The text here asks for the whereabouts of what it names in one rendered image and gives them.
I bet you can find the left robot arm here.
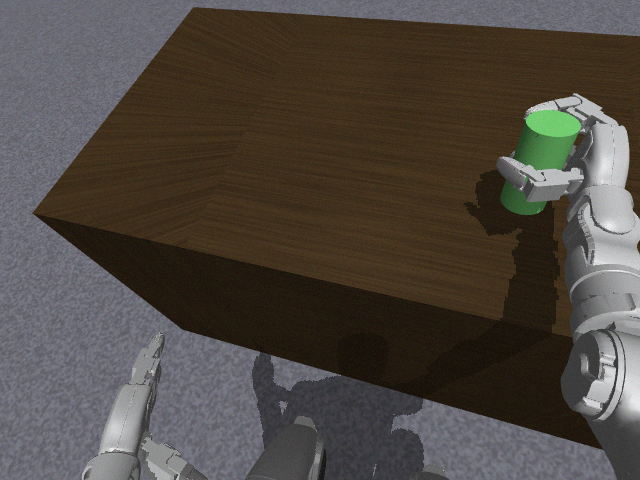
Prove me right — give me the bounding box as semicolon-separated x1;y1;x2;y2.
82;452;141;480

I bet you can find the left robot hand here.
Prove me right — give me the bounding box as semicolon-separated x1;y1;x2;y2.
98;332;208;480

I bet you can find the right robot hand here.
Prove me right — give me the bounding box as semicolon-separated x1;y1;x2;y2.
496;93;630;203

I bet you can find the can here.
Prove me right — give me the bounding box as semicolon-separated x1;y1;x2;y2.
500;110;581;215

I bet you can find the right robot arm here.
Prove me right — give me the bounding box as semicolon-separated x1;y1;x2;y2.
561;185;640;480

